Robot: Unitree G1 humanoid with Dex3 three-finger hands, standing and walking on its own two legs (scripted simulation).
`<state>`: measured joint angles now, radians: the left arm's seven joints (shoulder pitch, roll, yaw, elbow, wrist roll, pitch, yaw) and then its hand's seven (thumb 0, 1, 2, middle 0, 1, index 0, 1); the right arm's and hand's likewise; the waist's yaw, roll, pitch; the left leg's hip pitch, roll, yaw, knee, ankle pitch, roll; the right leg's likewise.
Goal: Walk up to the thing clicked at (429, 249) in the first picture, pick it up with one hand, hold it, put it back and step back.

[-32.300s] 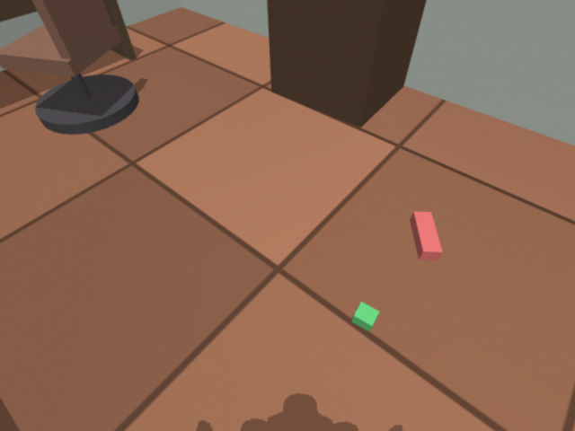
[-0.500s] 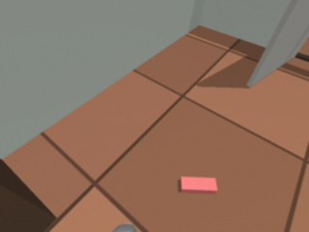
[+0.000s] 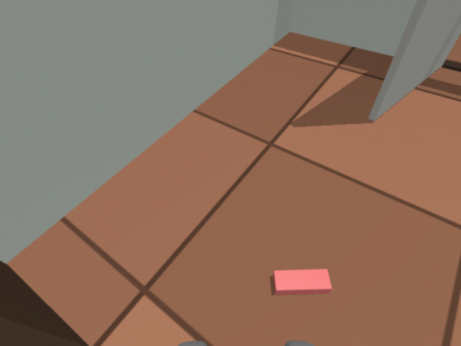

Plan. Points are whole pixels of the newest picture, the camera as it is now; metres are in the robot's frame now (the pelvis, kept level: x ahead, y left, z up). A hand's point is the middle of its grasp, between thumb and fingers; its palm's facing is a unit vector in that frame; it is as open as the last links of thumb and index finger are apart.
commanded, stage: walk up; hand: right
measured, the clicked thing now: (301, 282) +0.46 -0.22 -0.73
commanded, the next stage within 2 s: stand in 1.24 s
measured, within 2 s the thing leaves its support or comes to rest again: neither
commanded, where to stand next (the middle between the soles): +0.07 +0.01 m, yaw +2 degrees
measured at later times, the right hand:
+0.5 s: hand out of the picture +0.08 -0.26 -0.13, palm faces +0.00 +0.93 -0.36, open 7.4 cm
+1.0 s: hand out of the picture +0.12 -0.24 -0.13, palm faces -0.04 +0.94 -0.33, open 7.4 cm
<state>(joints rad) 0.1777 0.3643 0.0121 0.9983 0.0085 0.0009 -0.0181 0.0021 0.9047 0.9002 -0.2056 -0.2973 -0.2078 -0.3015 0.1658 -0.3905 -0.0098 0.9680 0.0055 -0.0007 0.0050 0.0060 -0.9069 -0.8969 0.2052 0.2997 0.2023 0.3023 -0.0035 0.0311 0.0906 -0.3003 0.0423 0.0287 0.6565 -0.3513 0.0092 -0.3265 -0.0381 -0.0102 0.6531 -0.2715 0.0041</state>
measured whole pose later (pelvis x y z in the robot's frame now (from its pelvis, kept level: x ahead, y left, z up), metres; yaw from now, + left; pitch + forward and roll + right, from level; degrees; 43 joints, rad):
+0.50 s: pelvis +0.02 +0.01 +0.02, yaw +0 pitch -3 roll +0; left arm 0.02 0.36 0.00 1.13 -0.01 0.00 -0.02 0.00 0.90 0.90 -0.21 -0.30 -0.21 -0.30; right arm 0.10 -0.36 0.00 1.17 -0.01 -0.02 0.01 0.01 -0.91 -0.90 0.20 0.30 0.20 0.30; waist -0.02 -0.03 0.06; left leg -0.15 0.04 0.04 0.38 -0.18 -0.03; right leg -0.18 -0.04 -0.01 0.39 -0.16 0.02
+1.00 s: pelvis +0.03 +0.01 +0.02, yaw +1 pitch -3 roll +0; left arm 0.10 0.35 0.00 1.18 0.00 0.00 -0.02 0.00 0.91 0.90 -0.20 -0.30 -0.21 -0.30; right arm 0.06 -0.34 -0.01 1.16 -0.01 0.00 0.01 0.00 -0.91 -0.90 0.21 0.30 0.20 0.30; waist 0.02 0.00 0.06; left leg -0.13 0.04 0.02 0.33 -0.16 -0.03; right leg -0.15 -0.04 -0.03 0.34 -0.15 0.02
